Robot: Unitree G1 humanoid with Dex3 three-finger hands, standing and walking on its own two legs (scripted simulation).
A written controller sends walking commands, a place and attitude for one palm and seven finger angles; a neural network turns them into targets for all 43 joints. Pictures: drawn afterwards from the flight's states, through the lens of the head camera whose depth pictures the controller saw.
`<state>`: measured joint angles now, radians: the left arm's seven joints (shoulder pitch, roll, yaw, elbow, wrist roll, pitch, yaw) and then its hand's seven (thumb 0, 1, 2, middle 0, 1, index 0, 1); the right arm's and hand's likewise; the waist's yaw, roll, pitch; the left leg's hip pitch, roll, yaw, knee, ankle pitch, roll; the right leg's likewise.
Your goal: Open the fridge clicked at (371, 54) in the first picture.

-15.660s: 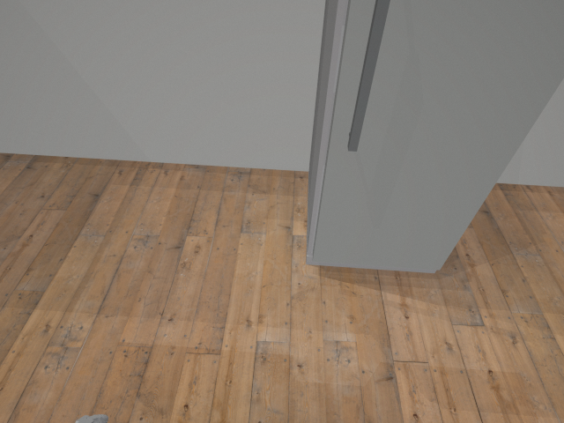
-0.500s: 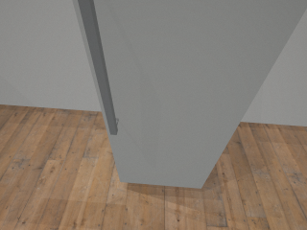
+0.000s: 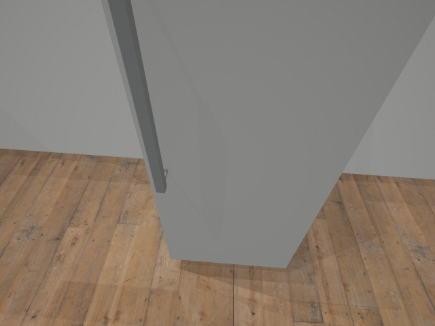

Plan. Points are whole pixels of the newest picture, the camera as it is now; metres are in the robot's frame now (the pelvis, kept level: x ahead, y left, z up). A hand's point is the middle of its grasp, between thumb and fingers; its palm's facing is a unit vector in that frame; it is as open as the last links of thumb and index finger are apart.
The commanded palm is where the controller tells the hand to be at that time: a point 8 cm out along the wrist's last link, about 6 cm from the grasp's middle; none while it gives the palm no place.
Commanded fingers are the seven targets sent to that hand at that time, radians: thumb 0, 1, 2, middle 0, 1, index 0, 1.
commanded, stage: look again from close up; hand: left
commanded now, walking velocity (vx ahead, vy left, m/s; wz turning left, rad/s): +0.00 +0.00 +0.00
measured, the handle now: (147, 105) +0.47 +0.17 +0.16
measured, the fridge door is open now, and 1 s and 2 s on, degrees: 0 0 0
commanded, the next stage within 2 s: raise the hand to about handle height in 0.48 s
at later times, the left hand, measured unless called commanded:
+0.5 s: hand out of the picture +0.06 +0.24 -0.16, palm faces -0.01 -0.95 -0.32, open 7.4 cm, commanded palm none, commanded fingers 0.00 0.90 0.90 -0.20 -0.30 -0.20 -0.30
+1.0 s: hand (80, 314) +0.14 +0.24 -0.02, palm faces +0.05 -1.00 -0.03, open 8.6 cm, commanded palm +0.13 +0.29 +0.00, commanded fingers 0.00 0.39 0.68 -0.24 -0.63 -0.24 -0.63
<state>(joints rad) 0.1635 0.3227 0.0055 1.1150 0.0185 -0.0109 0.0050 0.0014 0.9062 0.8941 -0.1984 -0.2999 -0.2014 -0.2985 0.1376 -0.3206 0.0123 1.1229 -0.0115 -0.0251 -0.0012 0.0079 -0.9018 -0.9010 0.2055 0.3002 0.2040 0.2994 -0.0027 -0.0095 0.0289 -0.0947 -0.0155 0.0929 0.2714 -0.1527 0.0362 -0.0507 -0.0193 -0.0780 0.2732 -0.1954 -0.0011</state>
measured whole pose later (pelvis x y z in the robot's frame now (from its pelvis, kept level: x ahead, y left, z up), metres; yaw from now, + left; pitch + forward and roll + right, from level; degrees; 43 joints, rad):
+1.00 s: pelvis -0.04 -0.03 -0.07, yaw +1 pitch +7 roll -1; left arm 0.30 0.32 0.40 0.30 -0.43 -0.44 -0.58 0.01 0.61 0.77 -0.22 -0.49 -0.22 -0.49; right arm 0.19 -0.26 0.01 0.58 0.04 -0.27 -0.05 0.01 -0.90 -0.90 0.21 0.30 0.20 0.30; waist 0.03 0.01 -0.08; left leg -0.69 0.05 0.04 0.98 -0.42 0.01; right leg -0.62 -0.01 -0.12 0.97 -0.48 -0.05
